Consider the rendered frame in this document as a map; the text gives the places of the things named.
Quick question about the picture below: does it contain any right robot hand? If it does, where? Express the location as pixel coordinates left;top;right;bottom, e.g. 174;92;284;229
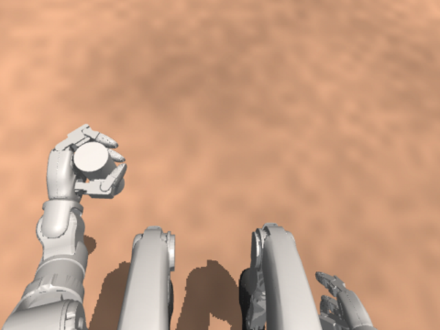
316;272;373;330

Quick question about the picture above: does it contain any can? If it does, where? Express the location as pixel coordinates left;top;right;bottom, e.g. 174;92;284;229
74;142;124;196

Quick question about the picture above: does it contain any left robot arm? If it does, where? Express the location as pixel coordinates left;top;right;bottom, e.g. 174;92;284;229
1;199;88;330

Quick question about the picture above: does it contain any left robot hand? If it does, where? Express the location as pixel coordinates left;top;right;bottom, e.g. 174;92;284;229
47;124;127;203

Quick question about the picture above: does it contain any right robot foot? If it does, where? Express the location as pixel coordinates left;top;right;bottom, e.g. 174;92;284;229
239;268;265;330

